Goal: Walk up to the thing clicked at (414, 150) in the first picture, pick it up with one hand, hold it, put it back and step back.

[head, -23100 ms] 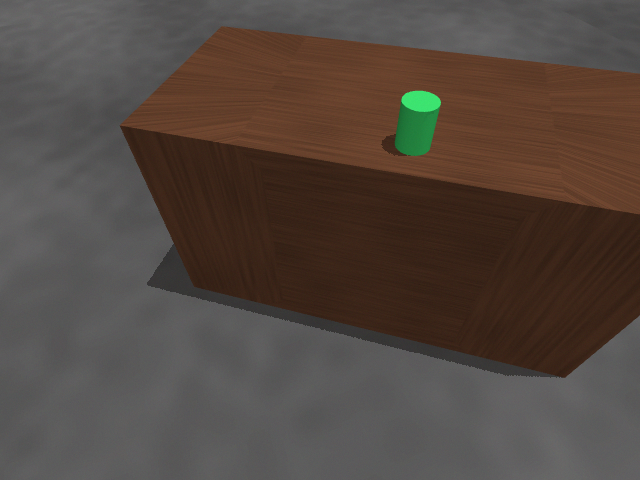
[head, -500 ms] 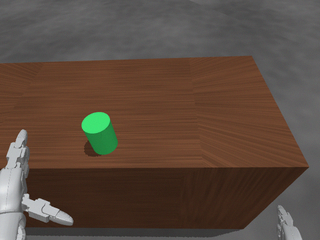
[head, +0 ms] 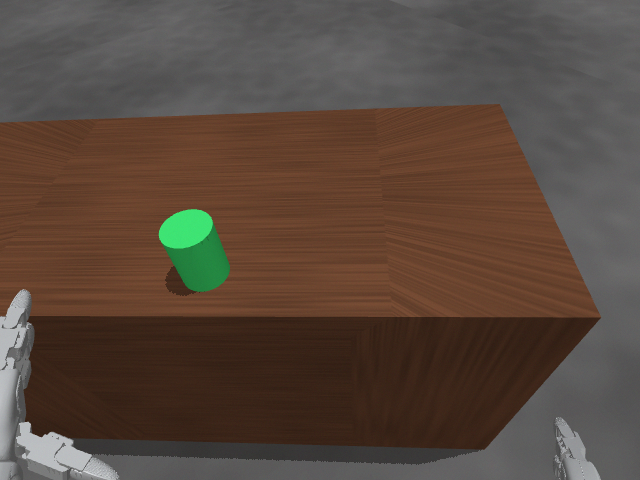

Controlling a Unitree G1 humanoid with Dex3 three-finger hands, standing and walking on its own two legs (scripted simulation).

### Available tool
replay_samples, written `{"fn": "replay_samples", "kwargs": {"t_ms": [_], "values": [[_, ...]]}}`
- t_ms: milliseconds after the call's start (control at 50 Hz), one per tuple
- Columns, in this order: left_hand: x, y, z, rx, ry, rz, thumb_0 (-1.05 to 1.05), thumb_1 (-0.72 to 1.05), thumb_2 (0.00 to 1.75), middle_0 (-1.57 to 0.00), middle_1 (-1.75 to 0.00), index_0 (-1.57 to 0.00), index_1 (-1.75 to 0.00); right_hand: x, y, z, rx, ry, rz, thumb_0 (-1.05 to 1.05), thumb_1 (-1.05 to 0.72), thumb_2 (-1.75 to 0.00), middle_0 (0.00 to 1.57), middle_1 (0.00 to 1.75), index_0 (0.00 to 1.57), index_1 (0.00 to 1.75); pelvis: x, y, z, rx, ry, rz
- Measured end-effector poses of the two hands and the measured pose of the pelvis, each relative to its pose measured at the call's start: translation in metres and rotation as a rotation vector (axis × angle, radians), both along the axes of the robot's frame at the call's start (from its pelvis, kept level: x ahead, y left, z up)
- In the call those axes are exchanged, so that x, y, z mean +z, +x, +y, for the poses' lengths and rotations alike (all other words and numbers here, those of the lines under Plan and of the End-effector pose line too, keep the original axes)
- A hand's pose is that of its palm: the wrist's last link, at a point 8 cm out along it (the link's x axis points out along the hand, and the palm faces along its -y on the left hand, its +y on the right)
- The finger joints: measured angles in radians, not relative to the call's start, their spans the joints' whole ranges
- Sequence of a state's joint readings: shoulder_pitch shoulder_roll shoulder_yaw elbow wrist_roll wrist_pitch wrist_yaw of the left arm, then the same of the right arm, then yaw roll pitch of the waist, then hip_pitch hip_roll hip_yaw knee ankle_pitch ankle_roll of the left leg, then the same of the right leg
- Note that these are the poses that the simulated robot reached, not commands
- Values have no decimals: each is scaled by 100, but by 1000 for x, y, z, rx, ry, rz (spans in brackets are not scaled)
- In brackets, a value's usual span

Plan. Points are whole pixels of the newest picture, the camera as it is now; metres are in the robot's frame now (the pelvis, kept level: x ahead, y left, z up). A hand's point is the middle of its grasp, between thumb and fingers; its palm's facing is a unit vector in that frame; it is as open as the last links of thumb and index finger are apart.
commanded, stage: home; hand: left
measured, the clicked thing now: (196, 251) +0.44 +0.25 +0.00
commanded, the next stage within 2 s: none
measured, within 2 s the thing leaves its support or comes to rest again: neither
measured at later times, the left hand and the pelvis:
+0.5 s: hand (181, 439) +0.18 +0.21 -0.05, palm faces +0.12 -0.97 -0.22, open 17.3 cm; pelvis +0.01 +0.02 +0.00, yaw -1 degrees
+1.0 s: hand (202, 434) +0.20 +0.20 -0.08, palm faces +0.07 -0.97 -0.25, open 17.5 cm; pelvis +0.02 +0.02 -0.01, yaw -1 degrees
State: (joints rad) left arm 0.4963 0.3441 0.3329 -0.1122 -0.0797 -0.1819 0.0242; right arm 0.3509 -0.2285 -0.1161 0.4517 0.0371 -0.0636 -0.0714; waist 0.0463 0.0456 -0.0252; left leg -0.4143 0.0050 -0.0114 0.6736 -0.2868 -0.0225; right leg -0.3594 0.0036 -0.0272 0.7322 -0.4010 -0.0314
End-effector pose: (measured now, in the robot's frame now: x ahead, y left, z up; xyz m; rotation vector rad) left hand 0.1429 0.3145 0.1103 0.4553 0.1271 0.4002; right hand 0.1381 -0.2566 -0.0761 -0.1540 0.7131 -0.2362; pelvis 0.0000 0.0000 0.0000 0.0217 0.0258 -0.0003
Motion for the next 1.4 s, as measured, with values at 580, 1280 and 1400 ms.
{"fn": "replay_samples", "kwargs": {"t_ms": [580, 1280, 1400], "values": [[-163, 23, -72, -131, -396, 484, -1, -52, 7, -6, -6, -6, -6, 12, 24, 51, 74, -10, 6, 1, -77, -83, 19, 28, 19, 28, 0, 15, 23, -15, -17, 47], [-195, -31, -8, -28, -193, 877, -1, -56, 4, -6, -5, -5, -5, -26, -35, -13, 72, -75, 352, 1, -90, -90, 20, 30, 20, 30, 6, 13, 18, -10, -17, -40], [-194, -64, 4, 40, -205, 984, -1, -57, 4, -5, -5, -5, -5, -24, -63, -22, 48, -76, 457, 1, -90, -90, 20, 30, 20, 30, 17, 8, 18, -11, -18, -64]]}}
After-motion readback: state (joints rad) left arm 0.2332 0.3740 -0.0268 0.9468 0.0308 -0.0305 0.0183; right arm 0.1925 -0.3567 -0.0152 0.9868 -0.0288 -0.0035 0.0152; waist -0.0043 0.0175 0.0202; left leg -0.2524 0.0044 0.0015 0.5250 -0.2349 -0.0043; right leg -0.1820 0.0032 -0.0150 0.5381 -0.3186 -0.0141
